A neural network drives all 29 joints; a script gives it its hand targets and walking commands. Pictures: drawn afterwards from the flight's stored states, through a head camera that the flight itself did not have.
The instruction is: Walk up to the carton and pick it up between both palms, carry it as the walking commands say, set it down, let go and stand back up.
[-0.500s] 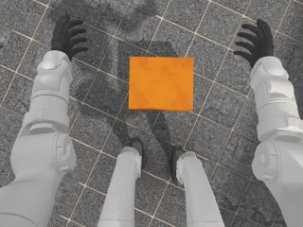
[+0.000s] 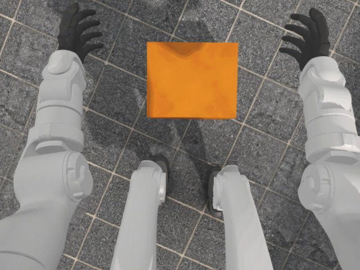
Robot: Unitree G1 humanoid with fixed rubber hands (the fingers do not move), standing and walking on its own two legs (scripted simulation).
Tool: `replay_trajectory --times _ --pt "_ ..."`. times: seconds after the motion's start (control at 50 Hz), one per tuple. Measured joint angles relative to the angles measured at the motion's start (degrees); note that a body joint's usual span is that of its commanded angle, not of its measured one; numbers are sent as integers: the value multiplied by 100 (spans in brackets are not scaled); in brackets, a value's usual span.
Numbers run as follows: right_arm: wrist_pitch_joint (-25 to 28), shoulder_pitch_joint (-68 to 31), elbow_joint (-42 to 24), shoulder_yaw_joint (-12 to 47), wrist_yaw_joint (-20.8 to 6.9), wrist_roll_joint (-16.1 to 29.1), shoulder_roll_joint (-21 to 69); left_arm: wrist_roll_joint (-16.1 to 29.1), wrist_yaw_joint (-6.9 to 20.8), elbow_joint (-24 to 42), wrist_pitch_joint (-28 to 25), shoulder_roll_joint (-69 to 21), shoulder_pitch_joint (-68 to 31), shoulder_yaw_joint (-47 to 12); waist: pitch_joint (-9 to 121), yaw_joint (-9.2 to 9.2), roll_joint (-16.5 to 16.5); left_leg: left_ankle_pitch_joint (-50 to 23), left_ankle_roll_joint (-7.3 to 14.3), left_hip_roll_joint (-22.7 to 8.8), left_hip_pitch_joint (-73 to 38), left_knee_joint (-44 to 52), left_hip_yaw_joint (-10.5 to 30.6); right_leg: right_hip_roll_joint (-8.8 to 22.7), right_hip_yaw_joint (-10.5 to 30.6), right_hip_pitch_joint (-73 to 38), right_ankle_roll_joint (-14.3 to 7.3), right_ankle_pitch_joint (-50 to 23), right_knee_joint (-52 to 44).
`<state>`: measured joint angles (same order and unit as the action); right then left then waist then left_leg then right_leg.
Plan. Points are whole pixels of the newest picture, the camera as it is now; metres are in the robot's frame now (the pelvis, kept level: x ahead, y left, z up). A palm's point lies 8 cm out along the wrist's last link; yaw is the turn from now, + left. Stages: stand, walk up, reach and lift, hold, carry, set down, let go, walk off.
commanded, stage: reach and lift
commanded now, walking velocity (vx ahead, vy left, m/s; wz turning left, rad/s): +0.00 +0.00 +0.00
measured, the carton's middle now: (190, 85) +0.51 +0.01 -0.48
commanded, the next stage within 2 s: none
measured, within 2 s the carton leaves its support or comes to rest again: neither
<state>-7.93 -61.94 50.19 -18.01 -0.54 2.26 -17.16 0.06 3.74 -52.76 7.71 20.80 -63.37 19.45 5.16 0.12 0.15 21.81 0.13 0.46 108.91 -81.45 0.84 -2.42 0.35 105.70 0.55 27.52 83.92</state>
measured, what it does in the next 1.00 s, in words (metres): lowers itself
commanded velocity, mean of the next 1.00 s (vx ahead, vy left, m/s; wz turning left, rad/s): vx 0.00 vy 0.00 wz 0.00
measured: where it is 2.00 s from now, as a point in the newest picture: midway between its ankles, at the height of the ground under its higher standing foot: (187, 195)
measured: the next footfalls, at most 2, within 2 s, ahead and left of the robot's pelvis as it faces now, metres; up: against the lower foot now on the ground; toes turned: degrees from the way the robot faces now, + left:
none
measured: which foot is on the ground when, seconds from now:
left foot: down 0.00-1.00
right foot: down 0.00-1.00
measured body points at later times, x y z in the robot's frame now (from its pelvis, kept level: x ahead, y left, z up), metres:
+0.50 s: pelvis -0.02 +0.00 -0.14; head +0.32 +0.01 +0.15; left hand +0.52 +0.25 -0.28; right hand +0.52 -0.20 -0.28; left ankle +0.10 +0.12 -0.54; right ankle +0.07 -0.12 -0.54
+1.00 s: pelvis -0.03 +0.00 -0.21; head +0.34 +0.00 +0.03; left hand +0.50 +0.23 -0.40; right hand +0.50 -0.20 -0.40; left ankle +0.10 +0.12 -0.54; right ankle +0.06 -0.12 -0.54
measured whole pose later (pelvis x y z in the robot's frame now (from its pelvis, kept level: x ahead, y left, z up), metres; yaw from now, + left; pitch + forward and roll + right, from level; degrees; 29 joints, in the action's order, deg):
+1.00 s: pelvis -0.03 +0.00 -0.21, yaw +0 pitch +35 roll +0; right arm -3.3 -78.7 61.9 -5.9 5.3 13.0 -21.8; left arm 14.4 -2.4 -68.3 1.7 27.3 -80.7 7.3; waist -23.8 0.0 0.2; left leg 28.6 0.7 -0.5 132.0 -125.8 -0.4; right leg -3.4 -0.1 128.0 1.1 36.5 129.7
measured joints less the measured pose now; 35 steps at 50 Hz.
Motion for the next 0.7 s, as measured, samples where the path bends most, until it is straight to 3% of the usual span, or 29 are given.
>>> replay_trajectory --times 0.2,0.7 --pt "-219 -231 -289 371 238 363 -157 428 -91 63 113 347 -307 -329 -370 -14 51 315 -34 -17 1005 -1393 35 -37 -76 978 -29 361 1411" --pt "225 -1137 653 861 454 837 -447 997 -528 -812 -302 508 -1210 -906 -1808 -56 69 618 63 -69 2238 -3670 -68 -91 -59 2152 72 772 3735"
